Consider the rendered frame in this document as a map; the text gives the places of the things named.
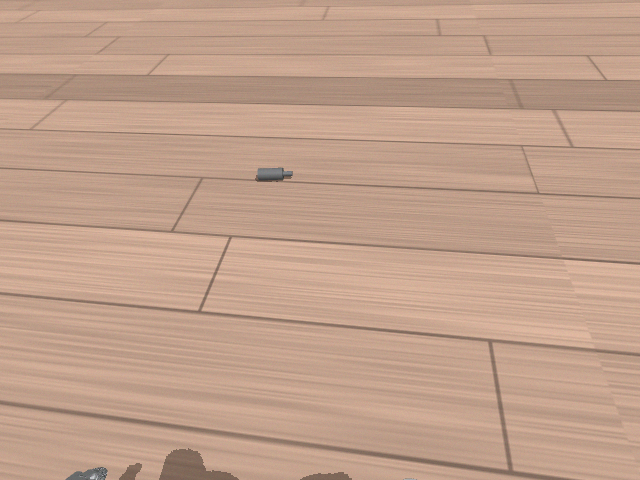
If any bottle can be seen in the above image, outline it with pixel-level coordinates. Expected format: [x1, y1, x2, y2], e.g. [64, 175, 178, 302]
[257, 168, 293, 180]

